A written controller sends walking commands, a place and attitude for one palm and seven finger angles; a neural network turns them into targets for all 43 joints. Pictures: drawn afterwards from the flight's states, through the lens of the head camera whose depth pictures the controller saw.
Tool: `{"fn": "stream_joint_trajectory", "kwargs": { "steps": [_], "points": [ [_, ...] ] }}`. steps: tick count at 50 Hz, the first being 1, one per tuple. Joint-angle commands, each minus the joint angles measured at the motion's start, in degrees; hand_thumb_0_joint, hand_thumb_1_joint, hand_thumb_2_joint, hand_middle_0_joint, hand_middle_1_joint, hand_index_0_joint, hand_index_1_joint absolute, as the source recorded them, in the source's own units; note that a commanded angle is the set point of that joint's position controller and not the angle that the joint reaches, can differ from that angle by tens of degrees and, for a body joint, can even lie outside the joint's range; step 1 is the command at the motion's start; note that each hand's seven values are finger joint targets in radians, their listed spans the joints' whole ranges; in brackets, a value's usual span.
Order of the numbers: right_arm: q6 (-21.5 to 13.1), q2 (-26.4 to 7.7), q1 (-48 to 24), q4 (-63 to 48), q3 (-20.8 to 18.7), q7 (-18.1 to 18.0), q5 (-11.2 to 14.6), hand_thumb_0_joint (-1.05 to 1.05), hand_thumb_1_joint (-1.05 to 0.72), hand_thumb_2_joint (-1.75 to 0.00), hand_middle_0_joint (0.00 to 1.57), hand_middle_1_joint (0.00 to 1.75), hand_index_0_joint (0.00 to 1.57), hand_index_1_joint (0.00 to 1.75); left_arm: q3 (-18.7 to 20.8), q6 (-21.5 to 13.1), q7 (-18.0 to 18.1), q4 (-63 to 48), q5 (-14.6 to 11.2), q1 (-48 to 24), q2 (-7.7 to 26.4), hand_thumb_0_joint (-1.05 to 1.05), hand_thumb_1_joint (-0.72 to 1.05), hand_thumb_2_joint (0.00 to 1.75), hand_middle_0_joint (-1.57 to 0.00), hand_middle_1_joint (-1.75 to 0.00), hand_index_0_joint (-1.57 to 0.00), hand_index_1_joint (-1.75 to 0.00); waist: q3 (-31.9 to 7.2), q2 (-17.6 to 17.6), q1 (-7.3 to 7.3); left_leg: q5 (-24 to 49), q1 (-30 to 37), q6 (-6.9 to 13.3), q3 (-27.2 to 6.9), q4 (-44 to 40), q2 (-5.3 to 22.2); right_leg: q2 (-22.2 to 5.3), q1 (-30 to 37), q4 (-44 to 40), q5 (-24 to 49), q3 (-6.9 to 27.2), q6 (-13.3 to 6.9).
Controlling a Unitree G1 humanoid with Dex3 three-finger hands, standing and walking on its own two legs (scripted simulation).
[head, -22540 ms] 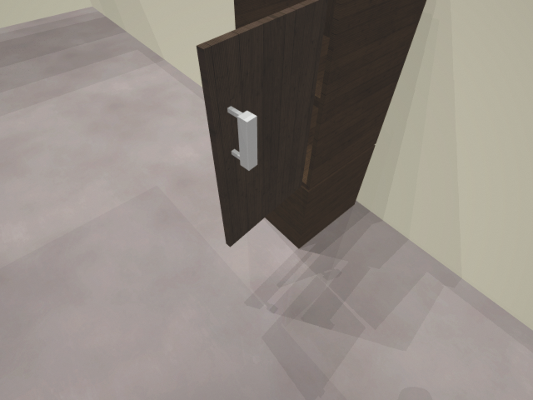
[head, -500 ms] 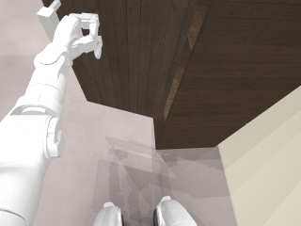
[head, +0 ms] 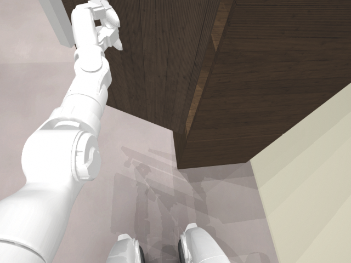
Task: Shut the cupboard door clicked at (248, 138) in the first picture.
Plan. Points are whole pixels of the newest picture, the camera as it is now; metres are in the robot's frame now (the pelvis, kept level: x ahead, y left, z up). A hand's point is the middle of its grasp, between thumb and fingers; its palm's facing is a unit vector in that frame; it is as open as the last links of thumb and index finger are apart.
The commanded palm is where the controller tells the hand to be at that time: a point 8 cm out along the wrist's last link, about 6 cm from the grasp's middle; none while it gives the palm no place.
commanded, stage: pull the fist back off the door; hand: left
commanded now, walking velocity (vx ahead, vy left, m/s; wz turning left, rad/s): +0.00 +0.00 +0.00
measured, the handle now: (64, 11) +0.64 +0.13 +0.13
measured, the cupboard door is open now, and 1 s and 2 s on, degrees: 62 62 62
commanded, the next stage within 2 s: draw the hand back to the body in 0.58 s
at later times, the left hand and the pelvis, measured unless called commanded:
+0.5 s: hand (125, 63) +0.49 +0.02 +0.13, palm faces +0.04 -1.00 -0.02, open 3.1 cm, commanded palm +0.45 +0.07 +0.13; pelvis +0.03 -0.02 +0.04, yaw +0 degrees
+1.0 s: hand (91, 86) +0.42 +0.08 +0.16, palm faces +0.08 -1.00 -0.02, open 3.1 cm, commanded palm +0.38 +0.13 +0.17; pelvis +0.02 -0.02 +0.05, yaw -1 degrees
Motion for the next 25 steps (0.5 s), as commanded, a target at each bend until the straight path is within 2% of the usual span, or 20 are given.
{"fn": "stream_joint_trajectory", "kwargs": {
  "steps": [1,3,4,5,6,9,10,11,14,15,16,17,20,24,25],
  "points": [
    [0.8,-11.9,11.3,-3.3,-4.7,-1.4,1.2,0.00,-0.90,-0.90,0.20,0.30,0.20,0.30,-1.2,-2.9,-2.2,-13.6,-2.2,-30.4,5.4,0.00,0.90,0.90,-1.30,-1.50,-1.30,-1.50,-31.0,2.7,-0.96,18.7,31.5,0.4,-3.3,-8.7,-1.4,2.7,12.5,-10.8,17.6,-0.6,-0.7],
    [0.8,-11.8,11.3,-3.9,-4.6,-1.7,1.3,0.00,-0.90,-0.90,0.20,0.30,0.20,0.30,2.3,-4.5,-2.2,-15.9,-3.9,-25.6,7.9,0.00,0.90,0.90,-1.30,-1.50,-1.30,-1.50,-31.9,1.8,1.31,21.4,32.5,0.2,-2.6,-9.8,-1.5,2.8,16.6,-11.0,20.8,-0.6,-0.8],
    [0.9,-11.3,10.9,-4.2,-4.6,-1.6,1.3,0.00,-0.90,-0.90,0.20,0.30,0.20,0.30,1.9,-5.6,-2.3,-17.3,-4.0,-22.9,6.7,0.00,0.90,0.90,-1.30,-1.50,-1.30,-1.50,-31.7,1.3,2.12,23.2,32.8,0.1,-2.3,-10.0,-1.5,2.8,17.7,-10.8,22.7,-0.6,-0.8],
    [0.8,-10.7,10.5,-4.4,-4.6,-1.4,1.3,0.00,-0.90,-0.90,0.20,0.30,0.20,0.30,-0.7,-6.6,-2.3,-18.2,-4.0,-20.7,3.1,0.00,0.90,0.90,-1.30,-1.50,-1.30,-1.50,-30.2,1.0,2.09,23.9,33.1,0.1,-2.0,-10.2,-1.5,2.9,17.5,-11.1,23.7,-0.7,-0.8],
    [0.8,-10.5,10.4,-4.1,-4.9,-1.2,1.3,0.00,-0.90,-0.90,0.20,0.30,0.20,0.30,-1.8,-7.4,-2.2,-18.3,-3.6,-18.8,1.5,0.00,0.90,0.90,-1.30,-1.50,-1.30,-1.50,-28.5,0.2,1.98,24.1,33.2,0.1,-1.7,-10.2,-1.4,2.8,17.2,-11.4,24.1,-0.7,-0.7],
    [1.3,-10.5,9.7,-4.8,-5.4,-0.9,1.7,0.00,-0.90,-0.90,0.20,0.30,0.20,0.30,-1.2,-8.1,-1.6,-19.8,-3.6,-10.9,0.7,0.00,0.90,0.90,-1.30,-1.50,-1.30,-1.50,-26.9,-1.4,4.10,25.0,33.2,0.2,-0.4,-11.4,-1.8,2.8,20.5,-12.0,26.7,-0.5,-0.8],
    [1.6,-10.2,9.1,-5.1,-5.5,-0.9,1.9,0.00,-0.90,-0.90,0.20,0.30,0.20,0.30,-2.6,-7.8,-1.7,-20.1,-3.7,-8.0,-1.3,0.00,0.90,0.90,-1.30,-1.50,-1.30,-1.50,-25.5,-3.1,4.30,24.6,32.6,0.3,0.1,-11.9,-1.9,2.8,21.7,-12.6,27.6,-0.4,-0.7],
    [1.8,-10.1,8.6,-5.4,-5.6,-0.9,2.1,0.00,-0.90,-0.90,0.20,0.30,0.20,0.30,-2.8,-7.6,-1.7,-21.2,-3.8,-6.4,-1.6,0.00,0.90,0.90,-1.30,-1.50,-1.30,-1.50,-24.5,-3.4,4.80,24.5,32.0,0.3,0.6,-12.4,-2.1,2.7,23.0,-12.9,28.5,-0.2,-0.7],
    [2.3,-9.6,6.7,-6.1,-5.7,-1.3,2.7,0.00,-0.90,-0.90,0.20,0.30,0.20,0.30,-4.4,-7.3,-1.3,-25.0,-4.4,-3.7,-3.9,0.00,0.90,0.90,-1.30,-1.50,-1.30,-1.50,-22.4,-4.2,5.55,24.2,33.1,0.5,1.2,-13.3,-2.4,2.5,24.4,-14.0,29.8,0.0,-0.6],
    [2.2,-9.4,5.9,-6.1,-5.8,-1.5,2.8,0.00,-0.90,-0.90,0.20,0.30,0.20,0.30,-5.2,-7.6,-1.2,-27.5,-4.7,-4.1,-4.5,0.00,0.90,0.90,-1.30,-1.50,-1.30,-1.50,-22.5,-4.3,5.42,24.1,33.6,0.7,1.4,-13.4,-2.5,2.5,25.3,-14.2,30.7,0.3,-0.5],
    [2.1,-9.3,5.2,-6.4,-5.9,-1.7,3.0,0.00,-0.90,-0.90,0.20,0.30,0.20,0.30,-4.8,-8.0,-1.0,-29.7,-4.9,-2.9,-4.0,0.00,0.90,0.90,-1.30,-1.50,-1.30,-1.50,-23.4,-4.6,6.00,24.1,34.1,0.6,1.5,-13.5,-2.5,2.4,26.3,-14.1,31.0,0.4,-0.5],
    [1.9,-9.0,4.2,-6.5,-5.9,-1.9,3.1,0.00,-0.90,-0.90,0.20,0.30,0.20,0.30,-6.8,-8.5,-1.0,-32.3,-5.0,-3.1,-5.8,0.00,0.90,0.90,-1.30,-1.50,-1.30,-1.50,-23.6,-4.3,5.68,24.5,35.1,0.7,1.6,-13.5,-2.5,2.3,26.5,-14.1,31.7,0.6,-0.5],
    [1.3,-8.5,2.3,-6.5,-6.1,-2.3,3.5,0.00,-0.90,-0.90,0.20,0.30,0.20,0.30,-9.4,-9.4,-1.1,-37.1,-5.0,-0.1,-7.8,0.00,0.90,0.90,-1.30,-1.50,-1.30,-1.50,-24.6,-2.7,6.55,26.4,38.2,0.5,1.5,-13.4,-2.4,1.9,27.0,-13.8,33.3,0.7,-0.5],
    [1.4,-8.1,-0.4,-7.1,-5.8,-3.1,4.3,0.00,-0.90,-0.90,0.20,0.30,0.20,0.30,-12.3,-7.2,-1.9,-38.7,-5.5,6.0,-9.9,0.00,0.90,0.90,-1.30,-1.50,-1.30,-1.50,-22.8,-5.2,7.22,25.6,38.2,0.5,1.8,-14.8,-2.4,1.5,29.2,-14.7,33.9,0.7,-0.3],
    [1.5,-8.1,-1.2,-7.2,-5.7,-3.3,4.6,0.00,-0.90,-0.90,0.20,0.30,0.20,0.30,-12.6,-6.1,-2.0,-37.8,-5.8,7.0,-10.2,0.00,0.90,0.90,-1.30,-1.50,-1.30,-1.50,-20.6,-6.1,7.28,24.0,37.5,0.5,1.9,-15.3,-2.5,1.5,29.1,-15.4,33.0,0.7,-0.3]
  ]
}}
